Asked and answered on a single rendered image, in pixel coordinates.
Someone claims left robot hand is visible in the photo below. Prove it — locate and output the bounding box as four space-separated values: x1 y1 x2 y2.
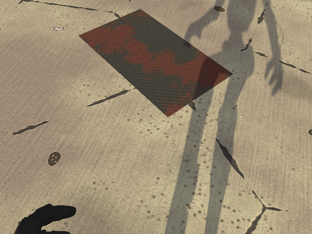
14 204 76 234

